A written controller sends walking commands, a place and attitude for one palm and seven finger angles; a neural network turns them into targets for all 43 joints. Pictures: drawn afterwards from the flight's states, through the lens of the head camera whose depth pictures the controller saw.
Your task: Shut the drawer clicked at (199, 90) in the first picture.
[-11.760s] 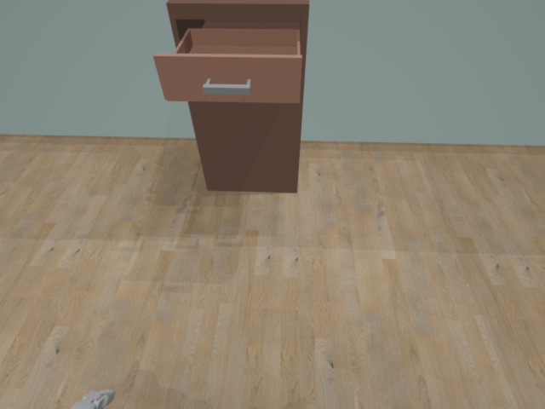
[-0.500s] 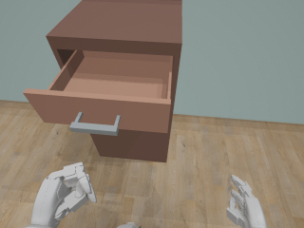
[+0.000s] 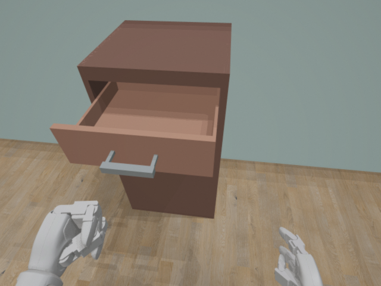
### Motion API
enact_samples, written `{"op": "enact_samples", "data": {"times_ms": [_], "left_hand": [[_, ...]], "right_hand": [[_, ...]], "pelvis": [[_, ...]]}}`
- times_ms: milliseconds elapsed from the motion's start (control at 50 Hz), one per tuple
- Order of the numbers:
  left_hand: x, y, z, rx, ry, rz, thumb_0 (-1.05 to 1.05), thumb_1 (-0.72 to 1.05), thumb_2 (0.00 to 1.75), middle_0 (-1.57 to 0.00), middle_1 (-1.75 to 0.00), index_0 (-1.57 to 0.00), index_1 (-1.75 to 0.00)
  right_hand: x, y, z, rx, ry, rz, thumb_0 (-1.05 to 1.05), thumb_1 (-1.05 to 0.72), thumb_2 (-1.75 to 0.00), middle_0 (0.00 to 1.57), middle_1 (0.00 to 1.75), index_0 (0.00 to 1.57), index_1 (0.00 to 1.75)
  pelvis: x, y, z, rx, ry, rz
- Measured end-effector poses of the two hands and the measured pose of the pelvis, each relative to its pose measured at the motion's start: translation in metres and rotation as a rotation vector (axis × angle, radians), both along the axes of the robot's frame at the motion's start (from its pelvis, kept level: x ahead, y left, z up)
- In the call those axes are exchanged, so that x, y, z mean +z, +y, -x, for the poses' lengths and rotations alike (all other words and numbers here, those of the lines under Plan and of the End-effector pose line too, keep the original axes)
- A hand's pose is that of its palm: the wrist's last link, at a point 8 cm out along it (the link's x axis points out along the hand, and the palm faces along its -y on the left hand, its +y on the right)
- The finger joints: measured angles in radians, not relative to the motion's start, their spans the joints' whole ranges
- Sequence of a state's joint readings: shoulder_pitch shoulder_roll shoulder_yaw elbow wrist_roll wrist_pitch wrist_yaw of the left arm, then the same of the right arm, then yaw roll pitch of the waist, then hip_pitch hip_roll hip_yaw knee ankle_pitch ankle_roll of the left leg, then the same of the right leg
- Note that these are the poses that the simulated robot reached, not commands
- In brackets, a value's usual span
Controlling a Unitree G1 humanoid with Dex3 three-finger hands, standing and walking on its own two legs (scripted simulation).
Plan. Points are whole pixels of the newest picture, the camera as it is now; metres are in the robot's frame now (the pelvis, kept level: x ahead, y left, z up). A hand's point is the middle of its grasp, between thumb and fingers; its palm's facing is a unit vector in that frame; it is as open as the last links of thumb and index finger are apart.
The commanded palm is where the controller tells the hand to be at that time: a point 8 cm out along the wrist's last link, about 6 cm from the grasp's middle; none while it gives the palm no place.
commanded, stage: raise the hand and make a fist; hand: left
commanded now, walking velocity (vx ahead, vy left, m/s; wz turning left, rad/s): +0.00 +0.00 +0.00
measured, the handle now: (130, 163) +0.40 +0.20 +0.02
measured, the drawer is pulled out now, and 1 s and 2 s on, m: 0.24 0.24 0.24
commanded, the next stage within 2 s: bring the fist close to the handle in 0.28 s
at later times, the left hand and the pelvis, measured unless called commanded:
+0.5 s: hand (104, 233) +0.18 +0.17 +0.11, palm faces +0.00 -1.00 -0.09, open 3.3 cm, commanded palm +0.15 +0.22 +0.11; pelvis +0.01 -0.02 +0.01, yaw +0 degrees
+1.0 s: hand (120, 226) +0.22 +0.16 +0.06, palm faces -0.05 -1.00 -0.06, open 3.3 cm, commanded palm +0.19 +0.22 +0.06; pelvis +0.01 -0.01 -0.01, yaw -1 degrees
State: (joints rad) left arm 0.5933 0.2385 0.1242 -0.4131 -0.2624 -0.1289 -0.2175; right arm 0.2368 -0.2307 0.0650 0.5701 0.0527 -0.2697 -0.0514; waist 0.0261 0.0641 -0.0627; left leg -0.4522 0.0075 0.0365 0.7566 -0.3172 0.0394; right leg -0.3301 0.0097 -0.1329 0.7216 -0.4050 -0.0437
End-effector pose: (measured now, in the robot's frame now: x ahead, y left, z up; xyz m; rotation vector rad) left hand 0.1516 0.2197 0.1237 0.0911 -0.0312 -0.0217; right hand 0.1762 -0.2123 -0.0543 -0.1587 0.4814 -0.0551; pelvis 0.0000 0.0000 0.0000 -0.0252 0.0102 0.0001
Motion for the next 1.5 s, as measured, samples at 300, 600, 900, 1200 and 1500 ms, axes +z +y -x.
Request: {"op": "enact_samples", "data": {"times_ms": [300, 600, 900, 1200, 1500], "left_hand": [[0.0, -0.002, -0.003, 0.023, 0.005, -0.019, 0.02, 0.89, 0.9, -1.4, -1.6, -1.4, -1.6], [-0.025, -0.001, -0.017, 0.029, 0.075, 0.017, 0.02, 0.89, 0.9, -1.4, -1.6, -1.4, -1.6], [-0.05, -0.004, -0.04, -0.011, 0.085, 0.03, 0.02, 0.89, 0.9, -1.4, -1.6, -1.4, -1.6], [-0.079, -0.005, -0.064, -0.036, 0.068, 0.038, 0.02, 0.9, 0.9, -1.4, -1.6, -1.4, -1.6], [-0.102, -0.005, -0.082, -0.036, 0.053, 0.034, 0.02, 0.89, 0.9, -1.4, -1.6, -1.4, -1.6]], "right_hand": [[0.001, -0.034, 0.01, -0.054, -0.018, 0.023, 0.01, -0.9, -0.9, 0.2, 0.3, 0.2, 0.3], [0.001, -0.039, -0.011, -0.03, -0.022, 0.032, 0.01, -0.9, -0.9, 0.2, 0.3, 0.2, 0.3], [-0.017, -0.038, 0.001, -0.052, 0.075, 0.044, 0.01, -0.9, -0.9, 0.2, 0.3, 0.2, 0.3], [-0.04, -0.034, 0.02, -0.066, 0.161, 0.056, 0.01, -0.9, -0.9, 0.21, 0.3, 0.2, 0.3], [-0.058, -0.033, 0.027, -0.07, 0.208, 0.064, 0.01, -0.9, -0.9, 0.21, 0.3, 0.2, 0.3]], "pelvis": [[0.004, -0.016, -0.001, -0.007, -0.011, -0.009], [0.004, -0.022, -0.012, -0.002, 0.016, -0.017], [-0.003, -0.016, -0.011, -0.007, 0.07, -0.018], [-0.019, -0.008, -0.004, -0.012, 0.132, -0.011], [-0.035, -0.007, 0.002, -0.021, 0.182, -0.007]]}}
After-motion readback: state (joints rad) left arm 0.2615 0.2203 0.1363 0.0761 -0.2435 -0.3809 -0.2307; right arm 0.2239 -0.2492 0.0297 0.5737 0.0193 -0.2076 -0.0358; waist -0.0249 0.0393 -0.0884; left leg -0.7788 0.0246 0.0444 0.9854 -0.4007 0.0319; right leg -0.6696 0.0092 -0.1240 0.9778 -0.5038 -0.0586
